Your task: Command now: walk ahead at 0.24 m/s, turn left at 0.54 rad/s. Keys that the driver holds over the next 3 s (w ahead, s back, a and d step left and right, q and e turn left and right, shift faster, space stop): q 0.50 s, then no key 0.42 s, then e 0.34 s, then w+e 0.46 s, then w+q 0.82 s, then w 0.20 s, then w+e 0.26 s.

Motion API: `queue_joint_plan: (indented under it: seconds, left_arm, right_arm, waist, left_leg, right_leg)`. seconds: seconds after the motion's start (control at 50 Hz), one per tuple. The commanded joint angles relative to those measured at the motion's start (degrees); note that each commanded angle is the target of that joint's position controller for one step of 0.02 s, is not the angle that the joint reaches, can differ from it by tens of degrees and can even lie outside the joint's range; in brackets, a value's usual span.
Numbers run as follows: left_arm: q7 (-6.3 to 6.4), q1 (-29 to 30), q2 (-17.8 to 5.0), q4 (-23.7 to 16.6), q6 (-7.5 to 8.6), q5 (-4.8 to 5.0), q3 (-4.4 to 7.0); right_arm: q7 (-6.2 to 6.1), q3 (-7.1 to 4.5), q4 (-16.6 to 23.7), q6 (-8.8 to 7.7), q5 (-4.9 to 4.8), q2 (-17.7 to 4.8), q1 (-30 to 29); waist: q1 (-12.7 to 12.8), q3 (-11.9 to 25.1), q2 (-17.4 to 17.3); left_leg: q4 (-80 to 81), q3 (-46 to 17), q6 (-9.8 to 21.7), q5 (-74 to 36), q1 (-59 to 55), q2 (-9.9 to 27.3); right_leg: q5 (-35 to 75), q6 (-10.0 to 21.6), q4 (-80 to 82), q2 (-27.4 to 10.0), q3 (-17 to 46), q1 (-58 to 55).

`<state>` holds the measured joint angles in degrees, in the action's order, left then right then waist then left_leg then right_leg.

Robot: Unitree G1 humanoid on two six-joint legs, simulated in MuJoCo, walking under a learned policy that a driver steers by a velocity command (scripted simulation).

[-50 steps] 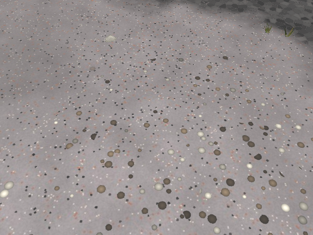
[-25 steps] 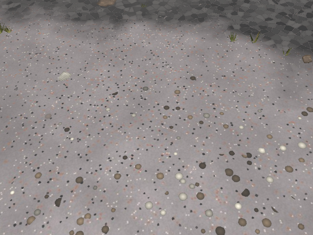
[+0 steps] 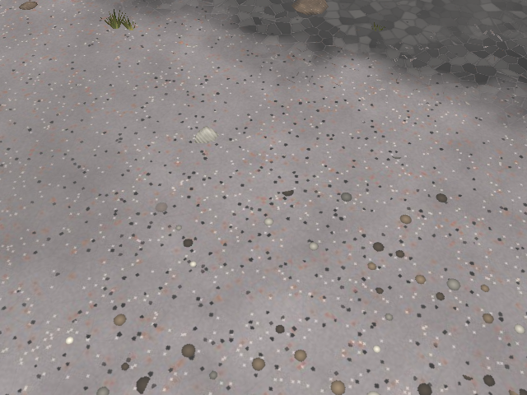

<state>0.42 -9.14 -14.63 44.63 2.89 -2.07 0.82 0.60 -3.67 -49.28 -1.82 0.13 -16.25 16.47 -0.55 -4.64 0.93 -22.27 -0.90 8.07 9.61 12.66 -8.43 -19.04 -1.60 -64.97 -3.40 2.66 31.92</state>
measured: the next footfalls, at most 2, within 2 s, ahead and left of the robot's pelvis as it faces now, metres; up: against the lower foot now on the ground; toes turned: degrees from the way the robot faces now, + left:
right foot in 0.30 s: +0.26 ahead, -0.11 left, +0.00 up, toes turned +15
left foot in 0.72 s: +0.10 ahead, +0.07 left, +0.00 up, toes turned +18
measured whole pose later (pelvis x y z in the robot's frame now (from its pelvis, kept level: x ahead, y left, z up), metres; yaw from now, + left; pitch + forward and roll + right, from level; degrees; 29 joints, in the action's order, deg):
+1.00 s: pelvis +0.11 -0.02 +0.00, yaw +23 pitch -1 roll +0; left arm 1.0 -15.6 -14.9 48.8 -3.2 -0.3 1.8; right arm -1.6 0.7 -46.7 0.8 1.0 -11.8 9.3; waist 1.5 -1.7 1.9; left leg -25.0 -0.7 3.2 13.0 11.0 -3.3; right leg -19.9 -0.7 -32.0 -0.6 0.3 12.1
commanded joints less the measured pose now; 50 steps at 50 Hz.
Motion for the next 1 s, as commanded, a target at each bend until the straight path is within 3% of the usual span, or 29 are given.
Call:
queue_joint_plan:
  seconds: [0.02, 0.1, 0.18, 0.22, 0.26, 0.28, 0.3, 0.32, 0.34, 0.36, 0.38, 0.42, 0.46, 0.54, 0.64, 0.68, 0.7, 0.72, 0.74, 0.76, 0.78, 0.8, 0.84, 0.86, 0.9, 0.96, 1.0]
  left_arm:
    - [0.11, -6.0, -4.2, -2.1, -1.57, 0.02, 0.95]
    - [0.29, 0.8, -4.8, -4.8, -2.01, 0.53, 0.73]
    - [0.75, 5.1, -6.3, -6.5, -1.74, 1.03, 0.63]
    - [1.07, 4.0, -7.3, -6.4, -1.21, 1.24, 0.71]
    - [1.47, -0.9, -8.3, -5.3, -0.48, 1.27, 0.95]
    - [1.9, -5.3, -8.9, -4.4, 0.28, 0.68, 1.17]
    - [2.72, -9.4, -13.7, -4.7, 0.64, 0.21, 2.13]
    - [2.44, -7.6, -15.6, -5.5, -0.88, 1.49, 2.62]
    - [2.15, -7.3, -11.7, -5.7, -1.85, 2.3, 2.19]
    - [2.28, -5.0, -7.9, -6.5, -2.21, 2.04, 1.2]
    - [2.38, -1.8, -6.6, -7.1, -2.74, 1.54, 0.77]
    - [2.58, 0.5, -7.4, -7.5, -2.96, 0.58, 1.09]
    - [2.25, -0.4, -7.8, -7.1, -2.77, 0.27, 1.48]
    - [1.87, -2.9, -8.7, -5.9, -2.77, 0.33, 2.23]
    - [0.46, -3.2, -10.5, -4.7, -3.49, 0.13, 3.13]
    - [0.2, -2.8, -11.0, -4.1, -4.18, 0.79, 3.3]
    - [0.11, -4.2, -10.8, -3.4, -4.43, 1.06, 3.35]
    - [-0.27, -6.8, -8.3, -3.1, -4.48, 0.91, 2.93]
    - [-0.26, -6.6, -3.0, -5.9, -4.53, 1.29, 1.42]
    - [0.45, -2.2, -6.6, -5.1, -5.64, 1.08, 2.23]
    - [0.15, -3.4, -6.4, -4.4, -6.17, 1.93, 2.47]
    - [-0.03, -5.0, -6.2, -3.0, -6.19, 1.93, 2.57]
    - [-0.02, -7.9, -6.7, -0.6, -5.88, 0.77, 2.93]
    - [0.01, -8.2, -6.1, 0.0, -5.78, 0.71, 2.81]
    - [0.22, -6.9, -4.2, 0.2, -5.66, 1.23, 2.13]
    - [0.8, -6.9, -3.3, 1.5, -5.65, 1.91, 1.5]
    - [1.08, -7.8, -4.3, 2.2, -5.11, 1.95, 1.6]
  right_arm:
    - [-0.29, -1.92, 3.1, -0.78, 0.01, -8.5, 1.3]
    - [-0.98, -2.03, 3.1, 0.85, -0.15, -8.4, 4.0]
    - [-1.76, -2.46, 3.5, 2.25, 0.59, -9.0, 5.7]
    - [-1.97, -2.69, 4.4, 2.67, 1.06, -9.4, 4.4]
    - [-1.89, -2.86, 5.7, 2.62, 0.88, -9.9, 0.5]
    - [-1.71, -2.71, 6.6, 2.2, 0.05, -9.6, -2.0]
    - [-1.49, -1.62, 8.7, 1.62, -0.9, -5.9, -0.1]
    - [-1.88, -1.86, 8.5, 2.35, -0.97, -5.2, 7.6]
    - [-2.22, -2.41, 6.0, 3.3, 1.58, -8.8, 8.8]
    - [-1.8, -2.75, 5.6, 3.89, 1.87, -9.2, 5.3]
    - [-1.28, -2.72, 6.0, 4.55, 1.54, -8.5, 3.3]
    - [-0.11, -2.34, 6.6, 5.78, 1.0, -7.4, 2.2]
    - [0.4, -2.05, 7.3, 6.14, 0.31, -6.8, 1.6]
    - [0.94, -1.06, 9.0, 6.56, 0.8, -5.2, -2.0]
    - [0.91, 0.24, 9.5, 6.27, 0.47, -4.2, -3.6]
    - [0.68, 0.68, 8.4, 5.53, 0.7, -3.5, -1.1]
    - [0.52, 0.78, 7.9, 4.93, 1.02, -4.0, 0.0]
    - [0.2, 0.61, 8.3, 4.26, 1.79, -6.4, -0.8]
    - [-0.01, -0.54, 10.4, 4.0, 1.64, -13.0, -4.3]
    - [-0.55, -0.2, 9.4, 3.48, 2.32, -10.4, -3.0]
    - [-0.84, 0.87, 9.1, 3.16, 2.15, -7.3, -6.5]
    - [-1.09, 1.5, 9.0, 2.98, 1.87, -5.5, -9.1]
    - [-1.8, 1.99, 8.5, 2.32, 1.17, -4.3, -9.4]
    - [-1.83, 2.28, 7.9, 2.1, 0.89, -3.7, -8.1]
    - [-1.93, 2.4, 6.4, 1.83, 0.7, -3.6, -6.3]
    - [-2.53, 2.52, 4.5, 1.91, 1.12, -3.4, -5.7]
    - [-2.98, 1.46, 3.8, 2.33, 0.6, -6.0, -6.7]
  waist:
    - [2.4, 6.9, -2.8]
    - [-1.0, 8.3, -5.5]
    - [-3.1, 7.2, -5.8]
    - [-2.4, 6.4, -6.1]
    - [0.7, 6.3, -6.6]
    - [3.7, 7.2, -5.2]
    - [3.6, 13.9, 5.1]
    - [-0.1, 18.8, 15.9]
    - [-0.9, 17.0, 7.5]
    - [-0.5, 12.2, 2.9]
    - [-1.3, 9.2, 2.1]
    - [-1.4, 6.7, 7.6]
    - [-1.2, 7.5, 7.6]
    - [0.4, 7.8, 7.6]
    - [1.3, 7.9, 9.7]
    - [-0.5, 7.8, 8.3]
    - [-1.1, 7.2, 6.3]
    - [-0.1, 6.7, -2.4]
    - [1.5, 4.8, -17.3]
    - [-2.1, 3.0, -11.5]
    - [1.1, 2.0, -9.8]
    - [2.4, 1.4, -9.4]
    - [2.8, 3.6, -10.5]
    - [2.3, 5.1, -9.1]
    - [1.3, 6.1, -8.0]
    - [0.3, 6.5, -8.7]
    - [1.7, 6.3, -7.3]
  left_leg:
    - [2.9, -9.4, 6.5, -51.2, -2.5, 13.3]
    - [0.2, -11.0, 1.9, -47.6, -5.1, 11.7]
    - [-3.4, -16.8, 1.7, -44.4, -9.9, 13.6]
    - [-6.0, -20.1, 1.6, -43.1, -10.4, 14.1]
    - [-9.6, -22.3, -0.5, -38.0, -7.2, 12.1]
    - [-14.6, -21.7, -2.6, -33.7, -3.1, 9.4]
    - [-28.1, -15.5, -5.4, -13.2, 2.9, 5.1]
    - [-39.1, -6.0, -6.6, 31.5, 12.3, -5.2]
    - [-47.0, -5.5, -7.0, 30.1, 14.1, 0.2]
    - [-48.7, -5.3, -7.7, 25.2, 14.6, 1.7]
    - [-48.0, -4.7, -8.6, 21.6, 14.5, 3.3]
    - [-48.1, -2.8, -10.3, 17.0, 13.6, 4.1]
    - [-46.1, -1.8, -10.9, 15.4, 13.0, 3.9]
    - [-36.7, -0.8, -10.4, 15.5, 12.3, 5.7]
    - [-20.5, 2.3, -7.9, 16.6, 3.6, 5.7]
    - [-8.8, 3.7, -6.5, 10.4, -2.6, 5.4]
    - [-0.7, 2.5, -5.5, 5.3, -6.9, 5.6]
    - [8.0, -8.5, -4.3, 7.1, -9.3, 12.9]
    - [11.8, -26.9, 1.2, 0.8, -5.3, 28.2]
    - [10.5, -23.5, 5.1, -2.0, 3.3, 28.6]
    - [10.0, -18.8, 4.9, -3.7, 4.3, 25.0]
    - [9.7, -14.7, 3.2, -5.2, 4.0, 21.6]
    - [6.8, -10.2, 2.0, -17.0, -1.6, 18.2]
    - [5.4, -9.4, 2.2, -22.1, -3.9, 18.3]
    - [3.6, -9.1, 2.5, -24.4, -6.6, 18.5]
    - [2.3, -9.6, 2.4, -21.3, -7.6, 19.0]
    - [-0.1, -8.8, 0.5, -18.6, -6.3, 18.2]
  right_leg:
    - [3.9, -1.9, 6.1, 1.4, -2.9, -1.5]
    - [10.7, -1.7, 15.1, 2.4, -2.7, -1.1]
    - [9.2, -0.8, 20.8, 3.4, -0.8, 0.7]
    - [6.6, 0.4, 25.4, 4.2, 0.5, -1.8]
    - [7.6, 2.2, 34.8, 5.3, 1.0, -10.9]
    - [16.6, 3.5, 42.5, 3.5, 2.3, -20.0]
    - [35.8, 7.4, 42.3, -11.4, 14.1, -32.4]
    - [56.2, 17.3, 42.8, -23.7, 29.3, -37.4]
    - [51.8, 18.9, 42.0, -23.3, 28.2, -33.5]
    - [44.8, 17.3, 42.9, -19.2, 21.0, -28.8]
    - [36.0, 15.0, 45.1, -15.3, 15.0, -25.0]
    - [29.8, 13.3, 47.4, -10.5, 7.6, -20.5]
    - [29.4, 13.6, 47.7, -9.9, 4.2, -20.4]
    - [21.3, 14.6, 48.6, -11.6, 2.9, -21.2]
    - [15.0, 14.0, 47.2, -11.8, 2.4, -18.6]
    - [17.2, 12.2, 43.8, -11.1, 1.2, -16.6]
    - [16.2, 9.5, 41.7, -10.4, 0.2, -13.7]
    - [8.9, 5.3, 34.8, -6.8, -3.4, -9.8]
    - [-9.6, 1.1, 28.6, 2.8, -9.6, -2.3]
    - [-11.4, 1.2, 20.3, 1.0, -2.4, -8.4]
    - [-8.8, 1.5, 17.8, 1.6, -1.4, -9.8]
    - [-5.8, 1.7, 17.4, 1.8, -1.3, -10.1]
    - [-3.6, 1.4, 16.7, 2.5, -2.4, -10.2]
    - [-4.2, 1.1, 17.4, 2.8, -2.5, -10.9]
    - [-4.9, 0.6, 22.7, 2.6, -2.4, -12.5]
    - [-4.0, 0.6, 32.5, 3.3, -2.9, -16.8]
    - [6.2, 1.2, 42.0, 3.8, -3.6, -21.0]
Over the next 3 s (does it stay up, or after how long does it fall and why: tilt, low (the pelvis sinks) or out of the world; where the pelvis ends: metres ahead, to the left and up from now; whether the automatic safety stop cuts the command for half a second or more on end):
stays up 0.85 0.00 0.00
